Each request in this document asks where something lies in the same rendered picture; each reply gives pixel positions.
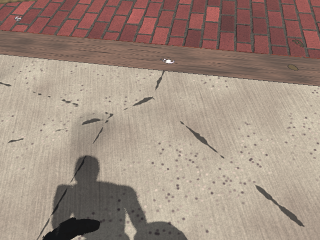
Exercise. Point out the robot left hand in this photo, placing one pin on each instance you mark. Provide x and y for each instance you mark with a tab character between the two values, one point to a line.
71	228

